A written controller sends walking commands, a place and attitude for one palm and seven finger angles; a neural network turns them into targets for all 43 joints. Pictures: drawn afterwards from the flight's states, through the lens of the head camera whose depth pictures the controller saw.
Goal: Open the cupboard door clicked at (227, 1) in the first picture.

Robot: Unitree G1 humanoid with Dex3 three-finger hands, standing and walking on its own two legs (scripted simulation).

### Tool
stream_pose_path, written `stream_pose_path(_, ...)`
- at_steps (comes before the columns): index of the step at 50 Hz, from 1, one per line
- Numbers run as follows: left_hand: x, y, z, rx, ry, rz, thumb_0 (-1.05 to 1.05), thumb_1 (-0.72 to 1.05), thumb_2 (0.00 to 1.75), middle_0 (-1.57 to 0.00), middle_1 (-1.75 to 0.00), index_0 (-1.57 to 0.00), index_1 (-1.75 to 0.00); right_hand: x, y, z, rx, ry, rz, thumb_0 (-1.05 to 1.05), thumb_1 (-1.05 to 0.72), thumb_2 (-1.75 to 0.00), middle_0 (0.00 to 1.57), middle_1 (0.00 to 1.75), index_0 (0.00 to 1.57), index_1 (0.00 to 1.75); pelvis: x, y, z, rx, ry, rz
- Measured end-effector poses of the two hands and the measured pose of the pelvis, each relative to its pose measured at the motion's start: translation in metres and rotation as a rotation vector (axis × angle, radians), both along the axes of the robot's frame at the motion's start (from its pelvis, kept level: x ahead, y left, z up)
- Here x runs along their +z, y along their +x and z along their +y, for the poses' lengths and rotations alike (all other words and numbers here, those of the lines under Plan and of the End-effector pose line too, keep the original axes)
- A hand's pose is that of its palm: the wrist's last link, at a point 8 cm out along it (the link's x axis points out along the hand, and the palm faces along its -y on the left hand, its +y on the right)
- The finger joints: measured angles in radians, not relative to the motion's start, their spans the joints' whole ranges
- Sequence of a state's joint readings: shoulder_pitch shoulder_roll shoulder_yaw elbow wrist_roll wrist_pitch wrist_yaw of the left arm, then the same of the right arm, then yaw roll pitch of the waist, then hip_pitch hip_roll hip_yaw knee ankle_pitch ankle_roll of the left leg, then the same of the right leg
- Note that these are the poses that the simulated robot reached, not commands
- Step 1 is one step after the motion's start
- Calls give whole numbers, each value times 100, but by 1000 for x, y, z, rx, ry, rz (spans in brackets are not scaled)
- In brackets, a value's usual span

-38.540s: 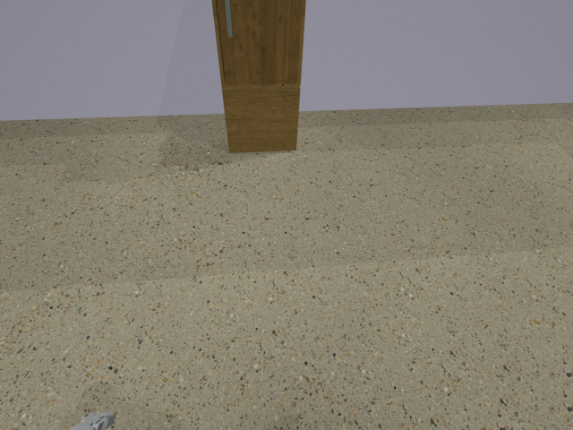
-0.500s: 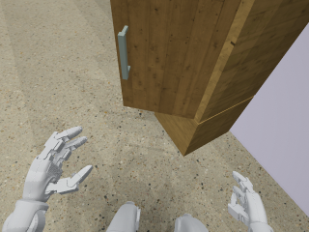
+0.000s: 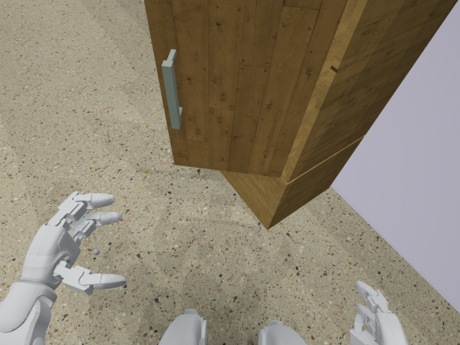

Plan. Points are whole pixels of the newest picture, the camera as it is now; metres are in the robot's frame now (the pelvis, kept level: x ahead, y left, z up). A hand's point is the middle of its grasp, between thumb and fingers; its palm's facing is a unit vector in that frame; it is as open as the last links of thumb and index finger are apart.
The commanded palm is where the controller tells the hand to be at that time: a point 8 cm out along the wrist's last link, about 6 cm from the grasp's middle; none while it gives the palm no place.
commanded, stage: raise the hand with hooked fingers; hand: left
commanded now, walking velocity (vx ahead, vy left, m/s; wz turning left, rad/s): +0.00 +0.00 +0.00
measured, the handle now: (174, 92) +0.60 +0.16 +0.05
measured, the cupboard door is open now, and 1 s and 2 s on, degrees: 49 49 49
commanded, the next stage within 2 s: move the hooked fingers beside the handle in 1.00 s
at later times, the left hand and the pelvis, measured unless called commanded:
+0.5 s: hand (59, 211) +0.29 +0.28 +0.08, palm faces -0.01 -1.00 -0.07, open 13.9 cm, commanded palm +0.27 +0.32 +0.07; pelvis +0.01 +0.00 +0.01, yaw +1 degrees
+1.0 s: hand (73, 215) +0.29 +0.26 +0.08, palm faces -0.03 -1.00 -0.06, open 13.9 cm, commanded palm +0.27 +0.30 +0.07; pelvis +0.01 -0.02 +0.02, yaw +0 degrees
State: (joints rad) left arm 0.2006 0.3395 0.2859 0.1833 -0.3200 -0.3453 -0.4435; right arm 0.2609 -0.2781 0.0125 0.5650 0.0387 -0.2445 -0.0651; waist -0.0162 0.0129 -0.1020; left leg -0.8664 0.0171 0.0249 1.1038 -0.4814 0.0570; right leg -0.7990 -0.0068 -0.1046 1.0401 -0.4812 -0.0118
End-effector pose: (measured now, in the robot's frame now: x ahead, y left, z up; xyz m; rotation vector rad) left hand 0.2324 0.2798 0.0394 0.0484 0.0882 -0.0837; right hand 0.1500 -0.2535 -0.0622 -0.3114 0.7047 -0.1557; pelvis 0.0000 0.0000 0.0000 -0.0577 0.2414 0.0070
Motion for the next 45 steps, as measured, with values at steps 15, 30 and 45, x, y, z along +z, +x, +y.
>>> stream_pose_path(15, 19, 21, 35, 48, 17, 17, -1, -46, 31, -30, -118, -30, -118, 11, 30, 27, 77, 49, -26, 1, -91, -90, 20, 30, 20, 30, 11, 10, 4, 9, -5, -8)
stream_pose_path(30, 41, 45, 50, 39, 12, -17, -1, -50, 30, -30, -120, -30, -120, 7, -4, 3, 9, 29, 63, 1, -91, -90, 20, 30, 20, 30, 17, 10, -3, 2, 4, -15)
stream_pose_path(45, 38, 37, 31, 46, 20, -42, -1, -50, 30, -30, -120, -30, -120, 9, -11, -10, -2, 32, 52, 1, -91, -90, 20, 30, 20, 30, 17, 6, -13, -3, 15, -26)
